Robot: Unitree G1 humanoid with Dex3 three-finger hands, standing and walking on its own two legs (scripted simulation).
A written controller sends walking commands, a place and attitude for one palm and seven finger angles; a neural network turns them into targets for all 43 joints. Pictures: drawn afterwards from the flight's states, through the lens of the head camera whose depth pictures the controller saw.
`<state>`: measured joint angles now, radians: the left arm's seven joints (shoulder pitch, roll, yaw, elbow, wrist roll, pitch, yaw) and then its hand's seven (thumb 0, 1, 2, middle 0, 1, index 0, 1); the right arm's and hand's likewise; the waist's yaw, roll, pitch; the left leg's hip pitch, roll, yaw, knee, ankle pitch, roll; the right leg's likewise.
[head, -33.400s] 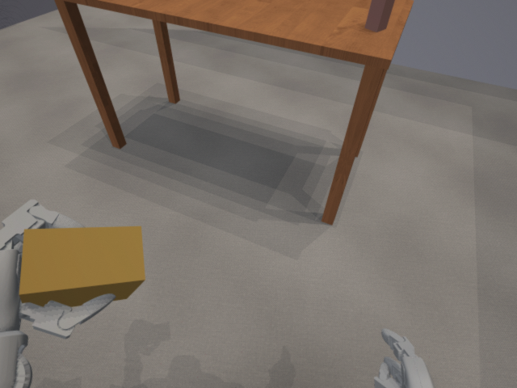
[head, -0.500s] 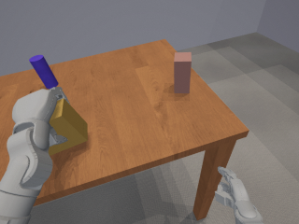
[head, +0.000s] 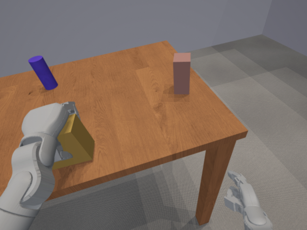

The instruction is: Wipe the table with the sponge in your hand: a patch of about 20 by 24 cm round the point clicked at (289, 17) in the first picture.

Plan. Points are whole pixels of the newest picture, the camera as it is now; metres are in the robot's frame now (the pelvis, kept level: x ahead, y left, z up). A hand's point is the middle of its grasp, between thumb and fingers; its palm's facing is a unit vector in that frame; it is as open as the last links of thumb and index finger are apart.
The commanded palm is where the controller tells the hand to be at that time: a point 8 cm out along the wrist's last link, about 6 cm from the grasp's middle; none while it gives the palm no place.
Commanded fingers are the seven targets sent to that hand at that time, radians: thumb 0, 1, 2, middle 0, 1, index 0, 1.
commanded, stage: move the sponge above the wiping area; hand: left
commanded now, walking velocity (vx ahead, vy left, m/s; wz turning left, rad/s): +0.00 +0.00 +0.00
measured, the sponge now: (66, 146) +0.25 +0.28 +0.11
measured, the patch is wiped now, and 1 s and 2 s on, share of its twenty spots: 0.15 0.15 0.15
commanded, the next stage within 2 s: lower the sponge onto the table in 1.62 s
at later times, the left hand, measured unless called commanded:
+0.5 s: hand (60, 129) +0.26 +0.28 +0.17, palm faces +0.04 +0.01 -1.00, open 10.3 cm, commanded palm +0.23 +0.29 +0.27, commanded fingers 0.00 0.10 1.30 -1.20 -1.60 -1.20 -1.60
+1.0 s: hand (57, 116) +0.28 +0.28 +0.20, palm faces +0.17 +0.00 -0.99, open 10.3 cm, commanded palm +0.23 +0.29 +0.28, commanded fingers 0.00 0.10 1.30 -1.20 -1.60 -1.20 -1.60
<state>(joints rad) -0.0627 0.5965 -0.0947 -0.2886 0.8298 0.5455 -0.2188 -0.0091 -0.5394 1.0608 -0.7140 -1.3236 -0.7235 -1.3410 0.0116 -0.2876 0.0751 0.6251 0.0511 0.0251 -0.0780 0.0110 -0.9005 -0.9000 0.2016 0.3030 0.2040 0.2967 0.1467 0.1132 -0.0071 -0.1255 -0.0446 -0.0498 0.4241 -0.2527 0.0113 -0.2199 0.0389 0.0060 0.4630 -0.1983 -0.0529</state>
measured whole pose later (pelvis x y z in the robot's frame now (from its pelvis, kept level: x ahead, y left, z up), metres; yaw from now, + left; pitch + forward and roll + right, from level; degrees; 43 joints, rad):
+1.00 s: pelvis +0.00 +0.00 +0.00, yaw +0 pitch -3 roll +1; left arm -0.20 0.64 -0.09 -0.17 0.83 0.39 -0.15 -0.01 -0.55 1.07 -0.72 -1.32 -0.73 -1.34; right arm 0.03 -0.26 0.07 0.67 0.04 -0.03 -0.09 0.01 -0.90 -0.90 0.20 0.30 0.20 0.30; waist 0.16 0.11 -0.01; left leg -0.12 -0.05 -0.05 0.44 -0.26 0.01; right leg -0.21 0.03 0.01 0.47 -0.20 -0.05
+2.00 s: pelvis -0.01 +0.00 +0.00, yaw -1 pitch -3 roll +1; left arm -0.24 0.66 0.02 -0.15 0.81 0.55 -0.14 -0.01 -0.55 1.07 -0.72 -1.33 -0.73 -1.34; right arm 0.00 -0.26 0.08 0.67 0.06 0.03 -0.07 0.01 -0.90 -0.90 0.20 0.30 0.21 0.30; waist 0.14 0.12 -0.03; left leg -0.11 -0.03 -0.04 0.41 -0.24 0.00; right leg -0.21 0.05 0.01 0.44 -0.17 -0.06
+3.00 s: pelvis -0.01 +0.00 +0.00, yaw +0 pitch -3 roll +1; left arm -0.19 0.60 -0.09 -0.01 0.89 0.49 -0.18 -0.01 -0.56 1.08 -0.72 -1.33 -0.73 -1.34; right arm 0.02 -0.28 0.08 0.68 0.05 0.01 -0.08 0.01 -0.90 -0.90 0.20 0.30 0.21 0.30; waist 0.13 0.11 -0.01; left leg -0.13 -0.05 -0.06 0.42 -0.24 0.01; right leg -0.22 0.04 0.00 0.45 -0.19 -0.05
